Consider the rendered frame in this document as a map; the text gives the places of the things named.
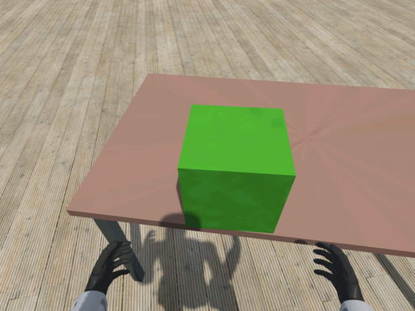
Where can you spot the table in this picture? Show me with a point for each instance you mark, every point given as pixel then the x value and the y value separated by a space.
pixel 353 150

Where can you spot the robot right hand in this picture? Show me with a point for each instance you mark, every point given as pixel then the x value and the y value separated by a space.
pixel 343 276

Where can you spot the left robot forearm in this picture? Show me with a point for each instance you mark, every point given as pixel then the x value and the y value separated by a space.
pixel 90 301

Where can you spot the robot left hand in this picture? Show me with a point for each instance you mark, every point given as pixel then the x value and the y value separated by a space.
pixel 102 276

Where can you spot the carton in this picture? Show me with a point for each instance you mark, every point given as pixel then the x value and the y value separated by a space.
pixel 236 168

